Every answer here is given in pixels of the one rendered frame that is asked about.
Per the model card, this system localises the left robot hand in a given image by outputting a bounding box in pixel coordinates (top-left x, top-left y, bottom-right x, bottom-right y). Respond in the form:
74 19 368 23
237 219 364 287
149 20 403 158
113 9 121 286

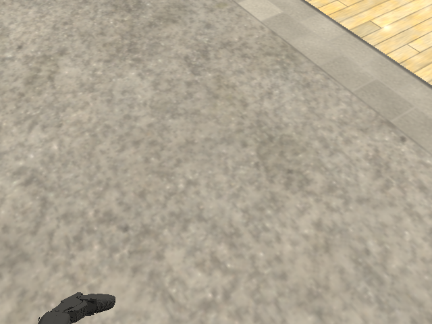
38 292 115 324

